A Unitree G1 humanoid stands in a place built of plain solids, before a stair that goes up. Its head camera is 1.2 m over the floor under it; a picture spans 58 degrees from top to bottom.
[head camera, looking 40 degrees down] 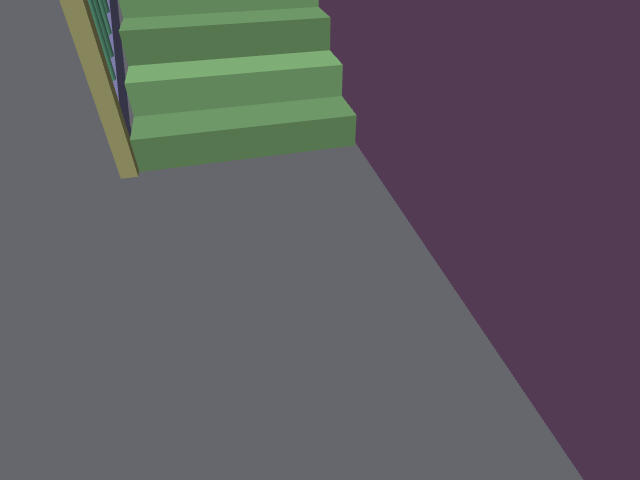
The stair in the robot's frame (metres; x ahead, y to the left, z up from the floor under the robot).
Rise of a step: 0.18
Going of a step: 0.28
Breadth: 1.20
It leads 14 degrees to the left of straight ahead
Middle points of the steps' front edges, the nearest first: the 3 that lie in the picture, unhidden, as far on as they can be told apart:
2.14 0.38 0.19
2.42 0.45 0.37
2.69 0.52 0.56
